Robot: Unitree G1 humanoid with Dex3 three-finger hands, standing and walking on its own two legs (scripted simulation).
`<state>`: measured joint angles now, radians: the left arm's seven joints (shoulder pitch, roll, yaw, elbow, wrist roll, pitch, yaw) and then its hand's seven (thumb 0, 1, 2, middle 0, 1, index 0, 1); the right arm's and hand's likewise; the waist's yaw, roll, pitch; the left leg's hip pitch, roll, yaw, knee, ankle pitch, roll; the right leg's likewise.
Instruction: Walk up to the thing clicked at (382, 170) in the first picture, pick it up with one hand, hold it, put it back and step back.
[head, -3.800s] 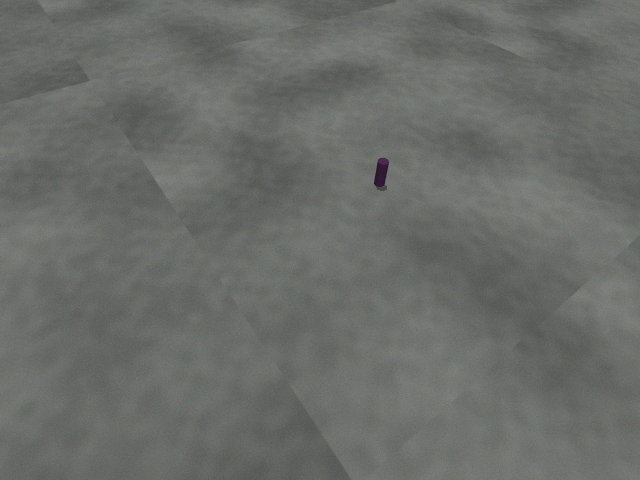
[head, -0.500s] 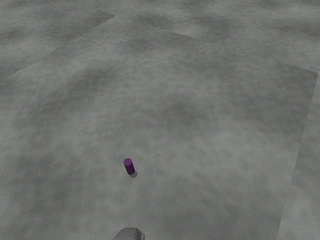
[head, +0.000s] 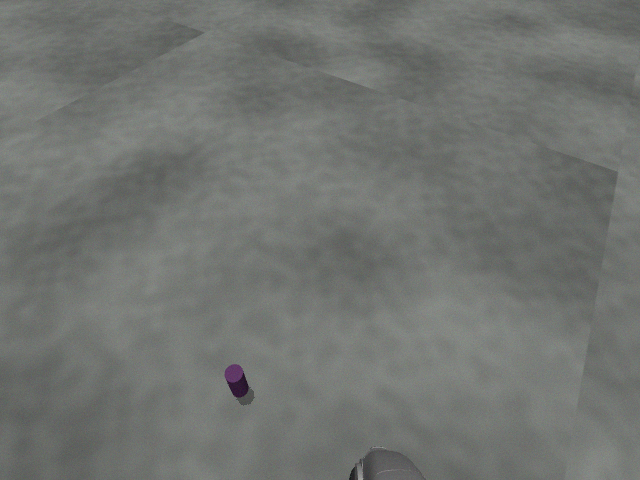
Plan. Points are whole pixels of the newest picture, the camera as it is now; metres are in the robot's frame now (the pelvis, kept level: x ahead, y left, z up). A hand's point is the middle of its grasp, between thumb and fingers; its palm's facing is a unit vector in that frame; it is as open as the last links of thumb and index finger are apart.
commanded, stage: walk up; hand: left
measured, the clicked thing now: (237, 381) +0.47 +0.21 -0.69
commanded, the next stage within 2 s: stand in 1.68 s
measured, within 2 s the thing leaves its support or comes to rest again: neither
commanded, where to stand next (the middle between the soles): +0.13 +0.01 m, yaw +0 degrees
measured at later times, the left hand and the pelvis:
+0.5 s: hand out of the picture +0.13 +0.27 -0.15, palm faces +0.00 -0.94 -0.35, open 7.4 cm; pelvis +0.07 +0.01 +0.00, yaw +1 degrees
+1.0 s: hand (122, 463) +0.17 +0.26 -0.13, palm faces +0.01 -0.94 -0.35, open 7.4 cm; pelvis +0.09 +0.00 +0.02, yaw +1 degrees
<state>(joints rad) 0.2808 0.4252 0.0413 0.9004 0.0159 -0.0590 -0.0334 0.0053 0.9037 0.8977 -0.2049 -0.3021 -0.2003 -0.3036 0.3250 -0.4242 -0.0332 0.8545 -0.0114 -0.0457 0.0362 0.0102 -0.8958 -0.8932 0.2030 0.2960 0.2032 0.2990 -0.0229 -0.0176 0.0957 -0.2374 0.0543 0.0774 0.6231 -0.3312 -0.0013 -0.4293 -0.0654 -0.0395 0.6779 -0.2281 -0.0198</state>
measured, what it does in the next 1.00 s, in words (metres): steps on the spot: right foot, then left foot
